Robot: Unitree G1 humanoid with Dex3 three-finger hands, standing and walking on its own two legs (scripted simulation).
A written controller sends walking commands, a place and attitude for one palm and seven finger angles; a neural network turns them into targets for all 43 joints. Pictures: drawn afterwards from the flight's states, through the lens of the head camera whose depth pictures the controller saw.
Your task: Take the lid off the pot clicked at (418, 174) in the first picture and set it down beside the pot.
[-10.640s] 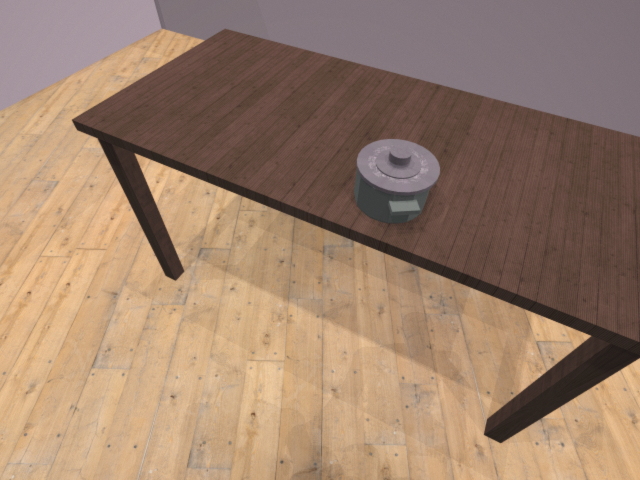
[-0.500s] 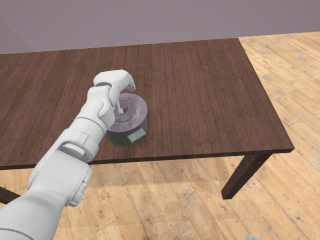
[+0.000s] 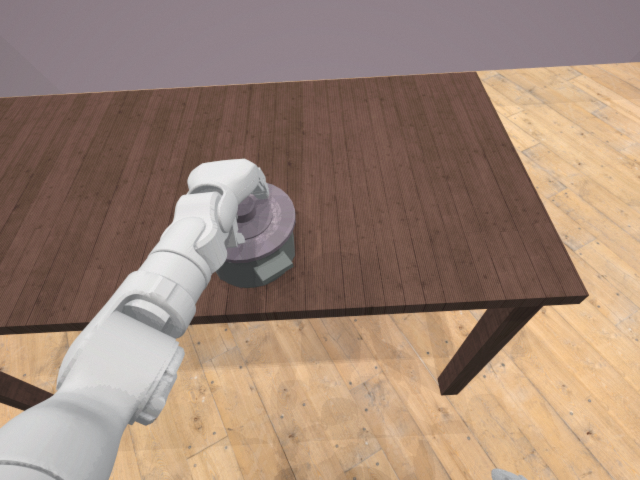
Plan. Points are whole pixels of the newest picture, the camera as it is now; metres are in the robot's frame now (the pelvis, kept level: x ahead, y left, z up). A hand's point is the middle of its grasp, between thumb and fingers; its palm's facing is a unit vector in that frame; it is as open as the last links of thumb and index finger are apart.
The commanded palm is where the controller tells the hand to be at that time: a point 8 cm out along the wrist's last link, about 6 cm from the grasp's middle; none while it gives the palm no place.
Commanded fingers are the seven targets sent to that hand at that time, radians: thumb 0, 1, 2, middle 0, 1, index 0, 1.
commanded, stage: lower the open fingers around the knob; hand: left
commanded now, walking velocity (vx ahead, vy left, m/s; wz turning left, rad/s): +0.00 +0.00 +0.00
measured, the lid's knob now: (241, 208) +0.49 +0.11 +0.02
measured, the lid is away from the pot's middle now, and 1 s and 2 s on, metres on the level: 0.01 0.01 0.01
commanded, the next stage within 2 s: close the fingers and squeeze the knob in 0.48 s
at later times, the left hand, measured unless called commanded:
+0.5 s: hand (225, 214) +0.46 +0.13 +0.05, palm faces -0.37 -0.08 -0.93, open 10.3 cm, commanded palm +0.46 +0.13 +0.10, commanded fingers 0.00 -0.24 1.24 -0.79 -0.08 -0.79 -0.08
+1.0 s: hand (225, 214) +0.47 +0.13 +0.04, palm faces -0.38 -0.07 -0.92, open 9.4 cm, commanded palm +0.47 +0.13 +0.10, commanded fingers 0.00 0.08 0.98 -0.56 -0.95 -0.56 -0.95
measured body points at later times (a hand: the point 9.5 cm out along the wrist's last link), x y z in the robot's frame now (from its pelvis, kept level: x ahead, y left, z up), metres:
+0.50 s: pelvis +0.00 +0.01 +0.00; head +0.06 -0.01 +0.44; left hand +0.48 +0.13 +0.10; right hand +0.05 -0.26 -0.14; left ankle -0.03 +0.10 -0.74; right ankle -0.01 -0.13 -0.74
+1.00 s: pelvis +0.00 +0.01 +0.00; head +0.07 -0.01 +0.44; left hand +0.48 +0.13 +0.10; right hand +0.06 -0.26 -0.14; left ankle -0.03 +0.10 -0.74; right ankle -0.01 -0.13 -0.74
